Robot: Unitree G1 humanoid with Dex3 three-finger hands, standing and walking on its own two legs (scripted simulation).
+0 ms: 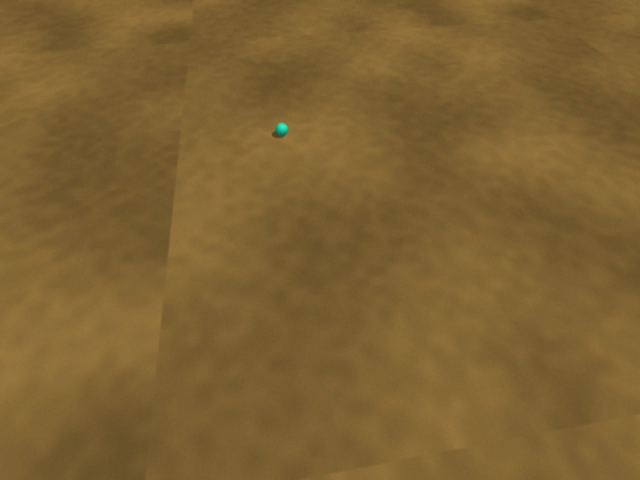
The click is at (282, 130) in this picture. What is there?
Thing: free ball
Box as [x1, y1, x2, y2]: [275, 123, 287, 135]
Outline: 279,123 276,125 275,129 278,134 283,135 286,133 287,127 284,123
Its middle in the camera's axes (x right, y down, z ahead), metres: -0.21 -0.61 +2.13
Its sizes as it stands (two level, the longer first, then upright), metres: 0.068 0.068 0.068
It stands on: the floor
